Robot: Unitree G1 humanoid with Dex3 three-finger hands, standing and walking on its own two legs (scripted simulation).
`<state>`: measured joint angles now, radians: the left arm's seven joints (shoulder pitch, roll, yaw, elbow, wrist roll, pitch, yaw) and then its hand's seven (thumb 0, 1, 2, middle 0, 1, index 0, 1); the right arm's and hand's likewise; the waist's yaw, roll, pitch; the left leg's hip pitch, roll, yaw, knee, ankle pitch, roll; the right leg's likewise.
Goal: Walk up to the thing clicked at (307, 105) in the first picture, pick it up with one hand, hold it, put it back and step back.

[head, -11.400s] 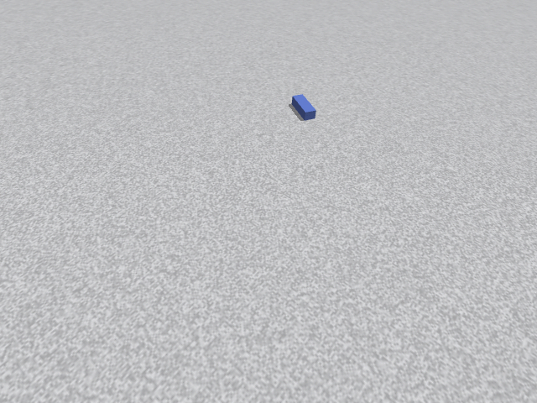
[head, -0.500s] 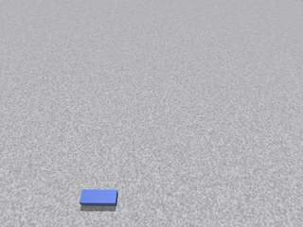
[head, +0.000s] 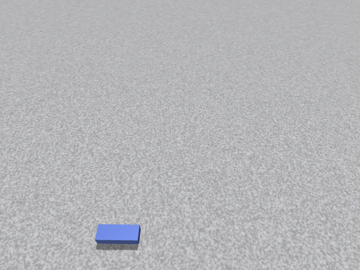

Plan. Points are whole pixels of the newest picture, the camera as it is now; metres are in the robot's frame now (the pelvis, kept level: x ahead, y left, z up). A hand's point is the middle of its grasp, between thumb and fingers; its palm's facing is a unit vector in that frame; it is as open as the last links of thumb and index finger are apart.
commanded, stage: stand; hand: left
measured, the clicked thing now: (118, 234) +0.44 +0.31 -0.75
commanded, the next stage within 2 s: rise first in 1.54 s
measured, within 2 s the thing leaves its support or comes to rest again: neither
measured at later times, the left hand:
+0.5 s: hand out of the picture +0.07 +0.25 -0.16, palm faces -0.02 -0.94 -0.34, open 7.4 cm
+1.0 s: hand out of the picture +0.07 +0.25 -0.16, palm faces -0.03 -0.94 -0.34, open 7.4 cm
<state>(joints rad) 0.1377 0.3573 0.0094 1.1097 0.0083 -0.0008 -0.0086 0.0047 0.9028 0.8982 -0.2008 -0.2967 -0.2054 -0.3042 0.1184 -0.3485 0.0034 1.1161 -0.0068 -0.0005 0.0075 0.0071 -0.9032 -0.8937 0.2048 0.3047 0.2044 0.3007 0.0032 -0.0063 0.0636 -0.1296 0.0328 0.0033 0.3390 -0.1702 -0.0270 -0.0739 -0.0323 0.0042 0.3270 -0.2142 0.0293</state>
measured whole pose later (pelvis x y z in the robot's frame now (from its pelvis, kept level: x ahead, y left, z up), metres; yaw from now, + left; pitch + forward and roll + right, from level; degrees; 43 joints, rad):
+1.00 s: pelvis +0.00 +0.00 +0.00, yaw +0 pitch -2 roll +0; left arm 0.13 0.35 0.00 1.11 0.01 0.00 -0.01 0.00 0.90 0.90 -0.20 -0.30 -0.21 -0.30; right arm 0.11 -0.35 0.00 1.12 -0.01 0.00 0.01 0.01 -0.90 -0.89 0.20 0.30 0.20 0.30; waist 0.00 -0.01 0.06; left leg -0.13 0.03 0.01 0.34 -0.18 -0.03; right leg -0.07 -0.03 0.01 0.33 -0.22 0.03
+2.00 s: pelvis -0.01 +0.00 -0.03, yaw +0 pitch +8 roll -1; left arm -0.02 0.35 0.15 0.96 0.16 0.09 -0.04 0.00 0.09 1.00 -0.05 -0.95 -0.07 -0.94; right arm 0.24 -0.24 -0.03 0.73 0.03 -0.04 -0.01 0.01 -0.92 -0.90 0.20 0.30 0.20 0.30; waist -0.03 0.00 -0.03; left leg -0.54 0.04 -0.01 0.71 -0.31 -0.03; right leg -0.48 -0.02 0.01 0.69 -0.35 0.03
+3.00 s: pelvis -0.05 +0.00 -0.22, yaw -1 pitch +30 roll -3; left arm -0.03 0.51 0.21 0.66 0.54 -0.08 -0.03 0.00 -0.59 1.02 -0.11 -1.02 -0.10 -1.05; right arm 0.10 -0.28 -0.04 0.60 -0.01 -0.19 0.00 0.01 -0.95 -0.91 0.21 0.31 0.21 0.30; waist -0.02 -0.01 -0.18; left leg -1.55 0.04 -0.08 1.66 -0.63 -0.04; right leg -1.47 0.00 -0.01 1.64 -0.70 0.04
